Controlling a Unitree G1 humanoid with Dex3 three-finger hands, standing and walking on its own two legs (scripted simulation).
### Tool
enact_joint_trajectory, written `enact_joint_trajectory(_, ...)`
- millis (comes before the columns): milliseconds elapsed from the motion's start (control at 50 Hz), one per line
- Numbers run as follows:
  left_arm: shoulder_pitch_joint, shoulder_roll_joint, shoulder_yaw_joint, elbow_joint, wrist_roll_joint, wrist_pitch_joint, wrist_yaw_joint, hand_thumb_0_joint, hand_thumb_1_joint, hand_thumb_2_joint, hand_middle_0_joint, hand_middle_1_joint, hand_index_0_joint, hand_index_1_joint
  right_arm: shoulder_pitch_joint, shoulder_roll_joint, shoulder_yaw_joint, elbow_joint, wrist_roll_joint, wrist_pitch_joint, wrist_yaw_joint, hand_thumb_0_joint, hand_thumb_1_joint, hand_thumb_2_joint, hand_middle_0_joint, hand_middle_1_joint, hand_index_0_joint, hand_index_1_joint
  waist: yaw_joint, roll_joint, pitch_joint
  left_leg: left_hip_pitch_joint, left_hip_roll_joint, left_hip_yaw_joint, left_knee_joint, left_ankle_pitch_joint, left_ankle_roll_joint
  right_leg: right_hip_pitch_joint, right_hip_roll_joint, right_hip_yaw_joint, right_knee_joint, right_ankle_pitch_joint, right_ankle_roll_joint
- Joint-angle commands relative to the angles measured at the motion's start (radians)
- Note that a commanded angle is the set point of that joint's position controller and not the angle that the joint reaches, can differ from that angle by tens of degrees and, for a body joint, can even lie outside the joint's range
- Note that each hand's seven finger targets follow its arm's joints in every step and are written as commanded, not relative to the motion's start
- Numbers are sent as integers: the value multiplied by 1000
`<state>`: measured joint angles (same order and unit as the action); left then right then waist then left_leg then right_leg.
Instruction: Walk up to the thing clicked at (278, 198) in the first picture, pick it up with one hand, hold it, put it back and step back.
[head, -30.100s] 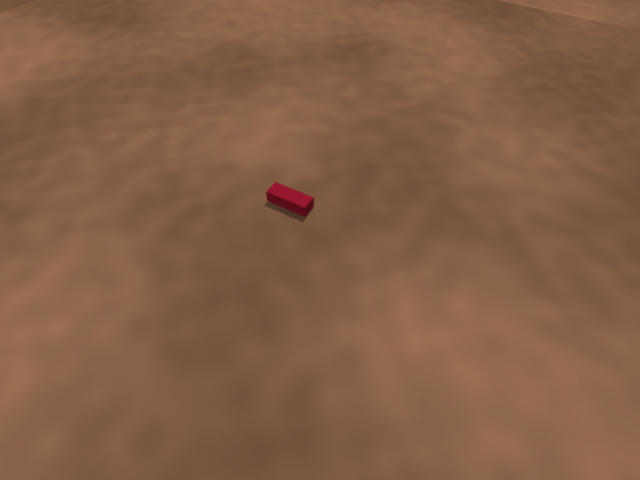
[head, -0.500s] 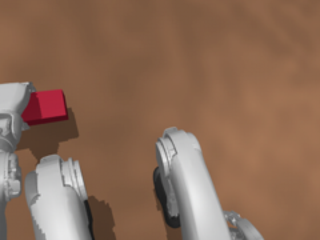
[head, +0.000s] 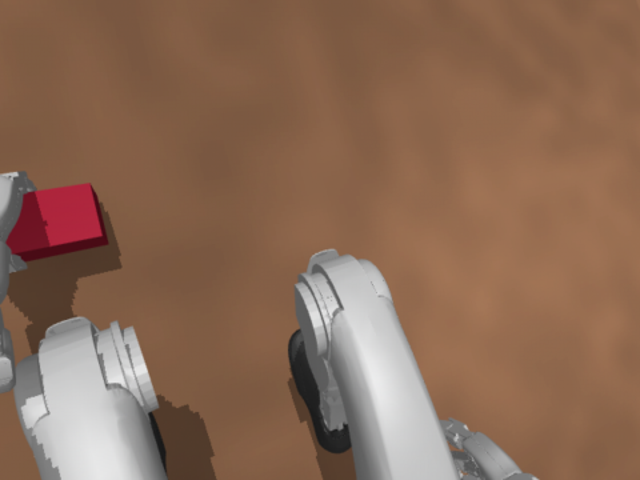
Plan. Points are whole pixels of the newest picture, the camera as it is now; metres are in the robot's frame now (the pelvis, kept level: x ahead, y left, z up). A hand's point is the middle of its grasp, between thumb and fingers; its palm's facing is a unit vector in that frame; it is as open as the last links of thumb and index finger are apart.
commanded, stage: rest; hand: left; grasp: from above
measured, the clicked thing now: (13, 230) +0.44 +0.26 -0.25
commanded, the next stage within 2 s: open in 0.64 s
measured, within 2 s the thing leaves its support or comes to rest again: rests again in 0.16 s
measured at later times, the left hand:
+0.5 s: hand (1, 235) +0.43 +0.27 -0.23, palm faces -0.44 -0.11 -0.89, open 10.1 cm
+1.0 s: hand (2, 239) +0.43 +0.27 -0.23, palm faces -0.44 -0.10 -0.90, open 10.3 cm
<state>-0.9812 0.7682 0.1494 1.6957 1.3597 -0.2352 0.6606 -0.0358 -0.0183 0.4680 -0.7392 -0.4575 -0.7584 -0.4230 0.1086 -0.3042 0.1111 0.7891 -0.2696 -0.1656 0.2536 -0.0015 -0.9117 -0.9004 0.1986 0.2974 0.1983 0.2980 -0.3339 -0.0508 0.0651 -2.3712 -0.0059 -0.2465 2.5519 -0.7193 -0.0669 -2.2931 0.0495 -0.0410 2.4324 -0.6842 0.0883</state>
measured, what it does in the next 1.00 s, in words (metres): stands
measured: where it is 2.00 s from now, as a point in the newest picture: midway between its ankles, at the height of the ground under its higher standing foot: (244, 449)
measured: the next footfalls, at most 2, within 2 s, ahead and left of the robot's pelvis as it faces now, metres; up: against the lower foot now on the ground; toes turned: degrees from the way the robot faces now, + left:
none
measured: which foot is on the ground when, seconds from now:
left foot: down 0.00-1.00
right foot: down 0.00-1.00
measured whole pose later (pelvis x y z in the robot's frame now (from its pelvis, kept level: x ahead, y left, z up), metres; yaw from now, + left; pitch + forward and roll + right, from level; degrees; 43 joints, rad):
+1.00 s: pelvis -0.01 +0.01 +0.00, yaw -3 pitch +26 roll -14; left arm -1.00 0.84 0.10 1.81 1.34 -0.22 0.74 -0.02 -0.02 0.53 -0.66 -0.53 -0.67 -0.52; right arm 0.07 -0.33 0.22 0.76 -0.32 -0.28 0.33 0.00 -0.91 -0.90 0.20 0.30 0.20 0.30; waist -0.37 -0.09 0.13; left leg -2.34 0.01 -0.29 2.58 -0.72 -0.03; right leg -2.23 0.07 -0.08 2.40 -0.66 0.08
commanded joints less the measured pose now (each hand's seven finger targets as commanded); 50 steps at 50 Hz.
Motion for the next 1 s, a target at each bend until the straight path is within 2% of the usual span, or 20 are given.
enact_joint_trajectory(0, -297, 222, 6, -79, -19, 6, 50, 0, 854, 810, -1189, -589, -1182, -596, 208, -290, -74, 15, -7, -10, 8, 0, -905, -902, 200, 300, 200, 300, -49, 370, -658, 469, 5, 177, -227, 190, 82, 362, 15, -174, -220, 263, -98)
enact_joint_trajectory(20, -304, 172, -33, -76, -23, 7, 47, 0, 849, 799, -1193, -560, -1182, -571, 191, -289, -69, 7, -6, -18, 9, 0, -904, -901, 200, 300, 200, 300, -49, 362, -643, 466, 2, 177, -229, 181, 80, 338, 15, -180, -226, 246, -99)
enact_joint_trajectory(40, -295, 234, 15, -88, -21, 4, 57, 0, 859, 793, -1190, -577, -1185, -582, 205, -300, -70, 17, -12, -16, 10, 0, -902, -901, 200, 300, 200, 300, -47, 384, -667, 489, 7, 167, -243, 196, 79, 362, 17, -191, -223, 262, -98)
enact_joint_trajectory(80, -280, 236, 16, -74, -19, 11, 59, 0, 849, 795, -1188, -570, -1180, -579, 205, -304, -68, 10, -12, -21, 16, 0, -905, -902, 200, 301, 200, 301, -39, 388, -656, 488, 7, 171, -231, 211, 78, 359, 17, -185, -214, 277, -99)
enact_joint_trajectory(100, -272, 258, 37, -78, -15, 12, 67, 0, 858, 804, -1192, -579, -1184, -587, 209, -305, -67, 15, -16, -18, 18, 0, -904, -902, 200, 301, 200, 301, -38, 395, -674, 498, 9, 168, -235, 225, 77, 380, 21, -188, -214, 291, -99)
enact_joint_trajectory(140, -298, 209, -10, -71, -22, 11, 58, 0, 844, 792, -1184, -574, -1177, -582, 188, -297, -57, 3, -16, -26, 26, 0, -906, -903, 200, 301, 200, 301, -55, 410, -646, 489, 9, 167, -231, 212, 76, 362, 19, -189, -209, 279, -100)
enact_joint_trajectory(160, -287, 233, 5, -65, -26, 8, 63, 0, 824, 797, -1175, -576, -1165, -586, 185, -301, -58, 6, -13, -26, 25, 0, -908, -904, 200, 301, 200, 301, -46, 400, -648, 481, 11, 161, -239, 198, 77, 364, 24, -190, -214, 270, -102)
enact_joint_trajectory(200, -290, 236, 1, -49, -22, 8, 63, 0, 831, 777, -1171, -574, -1165, -580, 192, -304, -55, 9, -13, -31, 28, 0, -907, -903, 200, 301, 200, 301, -59, 391, -641, 488, 11, 161, -233, 193, 76, 362, 22, -193, -210, 269, -100)
enact_joint_trajectory(260, -277, 248, 6, -58, -20, 5, 74, 0, 832, 782, -1183, -555, -1172, -566, 193, -313, -51, 14, -20, -37, 34, 0, -906, -903, 200, 301, 200, 301, -54, 412, -643, 504, 12, 153, -242, 204, 73, 363, 25, -202, -209, 273, -100)
enact_joint_trajectory(300, -288, 248, 14, -42, -17, 3, 80, 0, 831, 787, -1175, -570, -1167, -578, 202, -314, -44, 13, -28, -39, 40, 0, -906, -903, 200, 301, 200, 301, -67, 404, -635, 504, 14, 151, -238, 207, 73, 366, 24, -205, -204, 279, -99)
enact_joint_trajectory(360, -307, 239, -8, -45, -20, -1, 85, 0, 826, 759, -1177, -538, -1166, -550, 174, -319, -43, 13, -28, -48, 42, 0, -905, -904, 200, 301, 200, 301, -70, 405, -604, 485, 15, 143, -236, 183, 72, 345, 25, -206, -210, 253, -99)
enact_joint_trajectory(380, -290, 250, 4, -18, -19, 0, 87, 0, 813, 756, -1168, -544, -1159, -554, 194, -320, -35, 13, -32, -48, 46, 0, -907, -904, 200, 301, 200, 301, -80, 403, -607, 491, 15, 144, -237, 195, 74, 367, 27, -206, -214, 269, -98)
enact_joint_trajectory(500, -278, 246, -16, 2, -17, 5, 97, 0, 834, 791, -1184, -556, -1171, -570, 177, -329, -21, 7, -38, -65, 54, 0, -906, -904, 200, 301, 200, 301, -82, 373, -598, 486, 17, 139, -223, 203, 76, 375, 33, -208, -216, 281, -94)
enact_joint_trajectory(540, -293, 244, -34, 2, -23, 5, 95, 0, 854, 773, -1192, -562, -1183, -572, 146, -324, -11, 7, -40, -78, 54, 0, -905, -904, 200, 301, 200, 301, -82, 378, -566, 463, 18, 135, -221, 166, 75, 356, 33, -209, -218, 240, -95)
enact_joint_trajectory(600, -280, 262, -36, 15, -22, 12, 102, 0, 845, 748, -1185, -554, -1179, -562, 136, -332, -6, -1, -39, -88, 56, 0, -905, -904, 200, 300, 200, 300, -81, 367, -537, 448, 21, 129, -233, 118, 76, 349, 38, -210, -234, 192, -98)
enact_joint_trajectory(720, -278, 265, -42, 29, -29, 16, 108, 0, 790, 735, -1147, -550, -1139, -558, 130, -341, 9, -8, -45, -100, 64, 0, -908, -906, 200, 301, 200, 301, -89, 360, -533, 458, 25, 112, -241, 135, 73, 364, 41, -220, -230, 211, -96)
enact_joint_trajectory(760, -283, 254, -56, 22, -33, 19, 104, 0, 630, 717, -987, -565, -979, -574, 121, -337, 12, -11, -43, -106, 67, 0, -900, -902, 201, 301, 201, 301, -91, 353, -524, 446, 23, 118, -228, 126, 74, 363, 38, -214, -228, 206, -95)
enact_joint_trajectory(820, -278, 264, -46, 32, -30, 24, 105, 0, 390, 652, -753, -558, -751, -562, 135, -348, 11, -11, -42, -107, 68, 0, -900, -902, 201, 301, 201, 301, -89, 369, -528, 459, 24, 114, -236, 143, 73, 355, 38, -220, -223, 219, -96)
enact_joint_trajectory(900, -290, 267, -50, 15, -31, 17, 113, 0, 80, 678, -594, -611, -591, -614, 123, -347, 17, -15, -45, -108, 71, 0, -899, -902, 201, 301, 201, 301, -96, 372, -526, 463, 28, 107, -241, 139, 71, 372, 43, -223, -230, 219, -95)
enact_joint_trajectory(980, -293, 252, -60, -1, -28, 16, 119, 0, -63, 685, -488, -625, -481, -632, 119, -352, 11, -14, -51, -116, 81, 0, -899, -903, 201, 301, 201, 301, -95, 416, -538, 500, 30, 97, -247, 161, 62, 362, 41, -229, -211, 238, -99)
